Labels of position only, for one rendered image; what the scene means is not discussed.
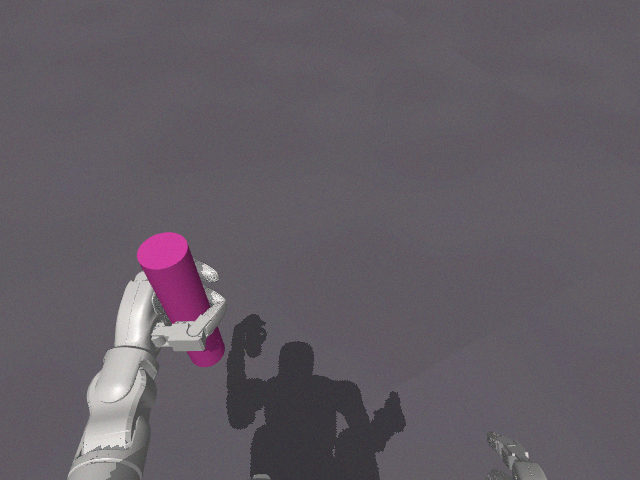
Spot right robot hand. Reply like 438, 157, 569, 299
486, 431, 548, 480

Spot left robot arm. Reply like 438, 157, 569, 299
67, 346, 159, 480

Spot can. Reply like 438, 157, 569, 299
137, 232, 225, 367

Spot left robot hand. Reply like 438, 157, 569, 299
114, 258, 227, 358

